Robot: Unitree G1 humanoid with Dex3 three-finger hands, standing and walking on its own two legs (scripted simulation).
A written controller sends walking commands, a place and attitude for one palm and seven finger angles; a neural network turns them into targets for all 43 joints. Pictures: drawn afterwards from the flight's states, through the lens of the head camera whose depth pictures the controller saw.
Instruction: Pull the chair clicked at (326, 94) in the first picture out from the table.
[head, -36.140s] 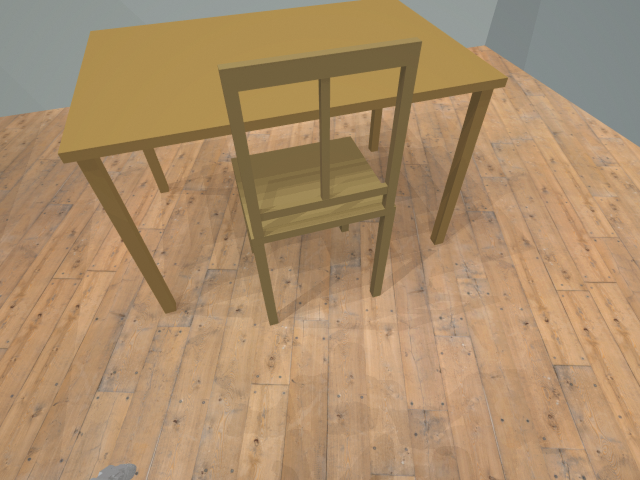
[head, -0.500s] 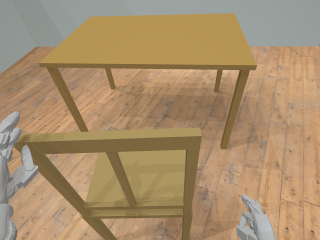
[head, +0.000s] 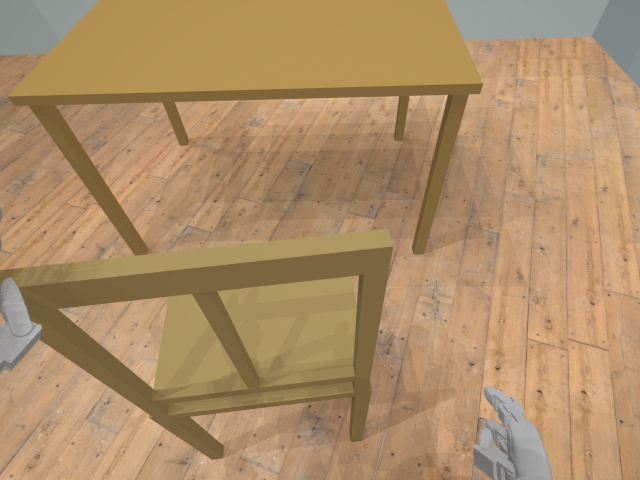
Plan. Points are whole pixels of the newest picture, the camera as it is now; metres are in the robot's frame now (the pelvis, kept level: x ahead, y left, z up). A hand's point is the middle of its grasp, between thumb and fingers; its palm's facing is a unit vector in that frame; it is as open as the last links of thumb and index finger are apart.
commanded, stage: step back with the hand held close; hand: left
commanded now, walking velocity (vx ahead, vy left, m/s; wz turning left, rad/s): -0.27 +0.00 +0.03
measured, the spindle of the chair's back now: (233, 345) +0.30 +0.16 -0.06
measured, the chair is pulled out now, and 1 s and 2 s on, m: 0.53 0.53 0.53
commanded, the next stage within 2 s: none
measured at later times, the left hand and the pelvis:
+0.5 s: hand (2, 408) +0.15 +0.27 +0.16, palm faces +0.48 -0.74 -0.47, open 7.4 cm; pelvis -0.05 +0.00 -0.01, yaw +1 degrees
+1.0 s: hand out of the picture +0.13 +0.27 +0.17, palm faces +0.49 -0.69 -0.53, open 7.4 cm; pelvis -0.06 -0.01 -0.02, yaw +2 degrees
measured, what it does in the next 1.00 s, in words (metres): shifts its weight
